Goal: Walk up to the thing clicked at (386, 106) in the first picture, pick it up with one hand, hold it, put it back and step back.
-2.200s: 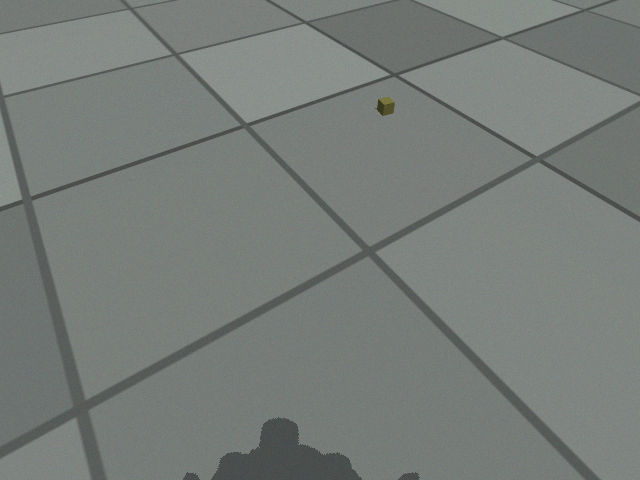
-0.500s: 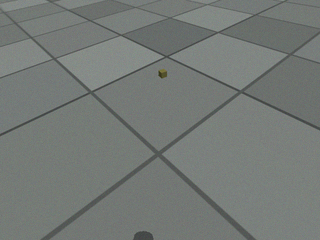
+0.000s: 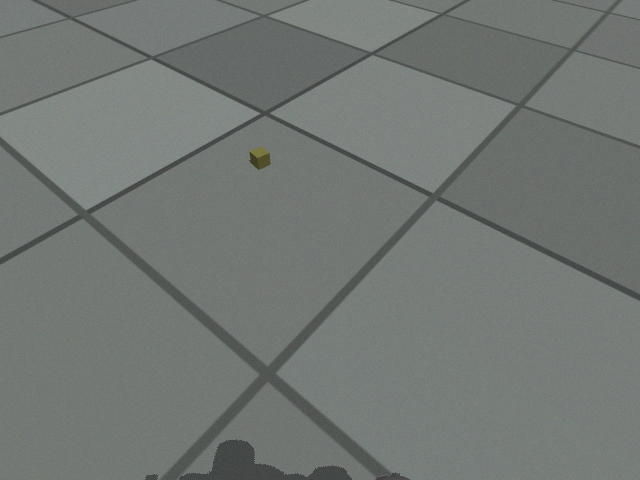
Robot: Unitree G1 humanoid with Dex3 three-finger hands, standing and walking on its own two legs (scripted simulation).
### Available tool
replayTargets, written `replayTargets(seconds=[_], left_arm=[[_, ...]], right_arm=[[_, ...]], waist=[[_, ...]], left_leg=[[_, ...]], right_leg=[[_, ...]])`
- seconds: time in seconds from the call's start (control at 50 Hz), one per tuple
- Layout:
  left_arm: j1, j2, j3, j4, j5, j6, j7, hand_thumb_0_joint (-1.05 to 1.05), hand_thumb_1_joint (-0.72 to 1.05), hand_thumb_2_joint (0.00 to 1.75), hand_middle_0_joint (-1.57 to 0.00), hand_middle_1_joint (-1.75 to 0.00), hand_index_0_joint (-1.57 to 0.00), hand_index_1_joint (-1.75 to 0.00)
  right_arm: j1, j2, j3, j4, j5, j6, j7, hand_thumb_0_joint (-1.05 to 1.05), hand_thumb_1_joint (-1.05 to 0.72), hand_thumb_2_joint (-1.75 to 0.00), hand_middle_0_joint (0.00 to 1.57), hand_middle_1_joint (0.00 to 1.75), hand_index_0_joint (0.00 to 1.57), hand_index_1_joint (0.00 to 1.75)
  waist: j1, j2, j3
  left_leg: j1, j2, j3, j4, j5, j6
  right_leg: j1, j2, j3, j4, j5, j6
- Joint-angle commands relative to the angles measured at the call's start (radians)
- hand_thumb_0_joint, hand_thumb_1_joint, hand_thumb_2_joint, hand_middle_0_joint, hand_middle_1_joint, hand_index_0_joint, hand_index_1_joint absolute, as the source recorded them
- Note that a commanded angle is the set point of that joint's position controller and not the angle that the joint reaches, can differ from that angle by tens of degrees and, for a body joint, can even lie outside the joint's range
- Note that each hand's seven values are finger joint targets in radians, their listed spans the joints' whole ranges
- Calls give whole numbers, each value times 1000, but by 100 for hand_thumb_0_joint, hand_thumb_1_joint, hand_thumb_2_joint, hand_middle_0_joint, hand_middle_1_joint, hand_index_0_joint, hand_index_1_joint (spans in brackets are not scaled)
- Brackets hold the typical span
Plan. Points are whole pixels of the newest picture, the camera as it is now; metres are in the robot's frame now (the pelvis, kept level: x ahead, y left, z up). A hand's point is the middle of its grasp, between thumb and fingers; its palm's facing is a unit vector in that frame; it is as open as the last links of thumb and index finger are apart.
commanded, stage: walk up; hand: left
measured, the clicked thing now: (260, 158) +1.69 +0.27 -0.74
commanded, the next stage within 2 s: none
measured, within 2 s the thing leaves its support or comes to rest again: neither
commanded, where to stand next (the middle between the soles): +1.30 +0.03 m, yaw -1 degrees
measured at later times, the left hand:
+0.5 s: hand (170, 380) +0.31 +0.23 -0.13, palm faces +0.01 -0.93 -0.37, open 7.4 cm
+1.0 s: hand (180, 230) +0.63 +0.29 -0.14, palm faces -0.08 -0.94 -0.34, open 7.4 cm
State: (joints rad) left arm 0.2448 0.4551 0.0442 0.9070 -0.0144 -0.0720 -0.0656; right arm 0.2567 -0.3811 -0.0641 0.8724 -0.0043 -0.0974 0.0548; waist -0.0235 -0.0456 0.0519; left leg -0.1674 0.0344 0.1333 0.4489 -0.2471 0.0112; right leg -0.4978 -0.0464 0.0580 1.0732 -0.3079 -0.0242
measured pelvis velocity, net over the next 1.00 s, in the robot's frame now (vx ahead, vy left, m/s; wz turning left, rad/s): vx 0.54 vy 0.02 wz -0.01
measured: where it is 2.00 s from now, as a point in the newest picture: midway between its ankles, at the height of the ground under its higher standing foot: (311, 277)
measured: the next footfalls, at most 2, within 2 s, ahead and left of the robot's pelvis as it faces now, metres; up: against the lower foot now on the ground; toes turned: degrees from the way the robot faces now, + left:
right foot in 0.20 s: +0.31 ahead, -0.17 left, +0.00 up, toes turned -5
left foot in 0.64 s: +0.54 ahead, +0.12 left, +0.00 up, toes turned +6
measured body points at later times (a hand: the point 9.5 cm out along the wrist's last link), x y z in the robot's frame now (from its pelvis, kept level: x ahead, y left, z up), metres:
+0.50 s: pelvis +0.29 -0.04 +0.00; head +0.30 -0.05 +0.45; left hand +0.31 +0.28 -0.11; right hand +0.40 -0.36 -0.11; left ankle +0.40 +0.11 -0.69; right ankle +0.27 -0.16 -0.74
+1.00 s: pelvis +0.54 +0.02 +0.00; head +0.56 +0.03 +0.45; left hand +0.64 +0.34 -0.11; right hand +0.57 -0.30 -0.10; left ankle +0.50 +0.11 -0.74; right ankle +0.68 -0.14 -0.69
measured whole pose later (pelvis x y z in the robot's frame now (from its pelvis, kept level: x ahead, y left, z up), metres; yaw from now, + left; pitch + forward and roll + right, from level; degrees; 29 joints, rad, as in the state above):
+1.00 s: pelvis +0.54 +0.02 +0.00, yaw -1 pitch -3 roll +1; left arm 0.22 0.44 0.05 0.91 0.00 -0.05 -0.08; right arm 0.34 -0.38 -0.05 0.90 0.00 -0.09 0.05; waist -0.03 -0.05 0.08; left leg -0.05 -0.01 0.13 0.38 -0.28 0.04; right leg -0.55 -0.11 -0.01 0.78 -0.16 0.00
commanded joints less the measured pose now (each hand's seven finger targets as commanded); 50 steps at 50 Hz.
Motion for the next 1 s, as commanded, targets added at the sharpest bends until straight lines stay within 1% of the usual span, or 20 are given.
replayTargets(seconds=[0.0,0.06,0.12,0.16,0.18,0.2,0.22,0.24,0.3,0.34,0.44,0.54,0.6,0.62,0.64,0.66,0.68,0.76,0.86,0.98], left_arm=[[-21,144,45,-85,9,-11,-24,0,90,90,-20,-30,-20,-30],[-79,150,57,-90,17,-19,-35,0,90,90,-20,-30,-20,-30],[-3,164,77,-44,18,-19,-27,0,90,90,-20,-30,-20,-30],[113,215,105,-8,23,-23,-10,0,90,90,-20,-30,-20,-30],[219,268,129,2,30,-27,4,0,90,90,-20,-30,-20,-30],[242,341,136,-17,28,-35,15,0,90,90,-20,-30,-20,-30],[195,353,131,-37,9,-35,18,0,90,90,-20,-30,-20,-30],[141,350,128,-52,-5,-34,24,0,90,90,-20,-30,-20,-30],[24,262,96,-67,-2,-46,37,0,90,90,-20,-30,-20,-30],[-8,224,82,-70,2,-52,35,0,90,90,-20,-30,-20,-30],[-12,247,88,-98,16,-70,34,0,90,90,-20,-30,-20,-30],[24,261,91,-81,22,-65,29,0,90,90,-20,-30,-20,-30],[16,256,85,-81,27,-53,30,0,90,90,-20,-30,-20,-30],[53,210,67,-75,26,-48,32,0,90,90,-20,-30,-20,-30],[111,135,43,-73,22,-42,34,0,90,90,-20,-30,-20,-30],[140,89,28,-80,11,-37,33,0,90,90,-20,-30,-20,-30],[113,217,54,-69,15,-28,51,0,90,90,-20,-30,-20,-30],[120,192,47,-11,-7,-23,34,0,90,90,-20,-30,-20,-30],[64,149,41,-40,5,-2,12,0,90,90,-20,-30,-20,-30],[-115,122,46,-97,16,-2,-10,0,90,90,-20,-30,-20,-30]], right_arm=[[-65,-294,-71,-93,2,-37,-9,0,-90,-90,20,30,20,30],[-63,-312,-71,-85,-2,-39,-2,0,-90,-90,20,30,20,30],[-48,-307,-72,-71,4,-29,-5,0,-90,-90,20,30,20,30],[-14,-261,-55,-64,0,-25,-5,0,-90,-90,20,30,20,30],[66,-214,-36,-55,2,-19,-1,0,-90,-90,20,30,20,30],[112,-174,-21,-72,3,-13,-2,0,-90,-90,20,30,20,30],[74,-278,-45,-66,3,-7,-10,0,-90,-90,20,30,20,30],[34,-297,-49,-54,-1,-5,-19,0,-90,-90,20,30,20,30],[29,-249,-40,-21,21,4,-10,0,-90,-90,20,30,20,30],[75,-235,-45,-7,11,20,2,0,-90,-90,20,30,20,30],[-44,-224,-53,-48,-9,36,32,0,-90,-90,20,30,20,30],[-143,-210,-62,-64,-14,18,51,0,-90,-90,20,30,20,30],[-1,-244,-85,-17,-16,14,40,0,-90,-90,20,30,20,30],[107,-283,-101,21,-26,7,28,0,-90,-90,20,30,20,30],[234,-347,-123,42,-42,2,12,0,-90,-90,20,30,20,30],[195,-402,-128,5,-33,-5,0,0,-90,-90,20,30,20,30],[151,-420,-132,-16,4,-2,1,0,-90,-90,20,30,20,30],[22,-279,-71,-41,16,-14,-16,0,-90,-90,20,30,20,30],[25,-270,-68,-56,8,-27,-20,0,-90,-90,20,30,20,30],[54,-284,-68,-59,5,-20,-16,0,-90,-90,20,30,20,30]], waist=[[35,156,76],[24,177,31],[77,116,-41],[145,-30,-120],[190,-195,-187],[155,-323,-181],[154,-207,-168],[145,-142,-126],[59,-93,-30],[20,-100,-15],[32,-67,24],[55,-33,5],[-25,42,-63],[-69,150,-133],[-118,327,-200],[-73,419,-170],[-79,295,-169],[15,135,-18],[23,177,3],[-12,170,44]], left_leg=[[-81,261,-147,-281,67,220],[-69,222,-109,-228,45,181],[-115,219,-89,-86,64,150],[-218,139,-26,223,210,104],[-319,37,16,521,133,77],[-460,-55,-26,726,-243,37],[-541,-25,-103,830,-274,26],[-548,23,-160,866,-225,22],[-416,70,-212,747,-57,43],[-356,75,-201,648,-2,33],[-388,95,-156,375,57,-25],[-222,82,-101,154,163,4],[36,39,-69,113,113,34],[198,18,-76,92,22,64],[346,155,-287,3,-198,116],[382,354,-731,-150,-343,164],[334,412,-832,-205,-346,240],[64,241,-332,-187,186,101],[82,232,-202,-215,294,196],[46,197,-133,-199,360,154]], right_leg=[[-43,-96,-27,-262,78,38],[90,-73,-72,-445,230,16],[295,-37,-125,-447,298,-6],[550,3,-124,-459,174,-41],[680,-63,13,-569,-85,-70],[701,-317,462,-749,-195,-145],[722,-398,642,-815,-175,-232],[638,-398,643,-824,-118,-251],[374,-245,251,-801,148,-169],[294,-187,119,-822,133,-147],[255,-214,42,-896,-25,-200],[271,-219,-11,-821,36,-161],[212,-204,-37,-620,153,-127],[159,-127,-106,-376,241,-100],[9,-46,-146,-71,129,-58],[-207,87,-92,102,-215,-24],[-212,36,-1,159,-204,-42],[-83,-53,54,44,29,-18],[-96,-75,-12,-128,96,29],[18,-64,-93,-444,248,9]])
